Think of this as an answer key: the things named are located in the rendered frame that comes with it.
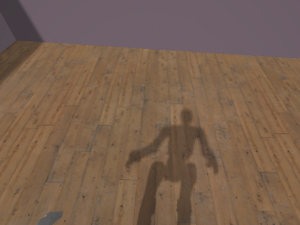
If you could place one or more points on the left robot hand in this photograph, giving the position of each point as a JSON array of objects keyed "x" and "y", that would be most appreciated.
[{"x": 50, "y": 218}]

